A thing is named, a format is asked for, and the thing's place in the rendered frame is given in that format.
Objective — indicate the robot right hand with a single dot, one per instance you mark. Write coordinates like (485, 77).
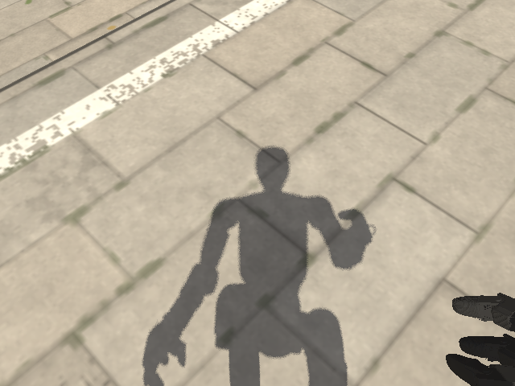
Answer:
(501, 310)

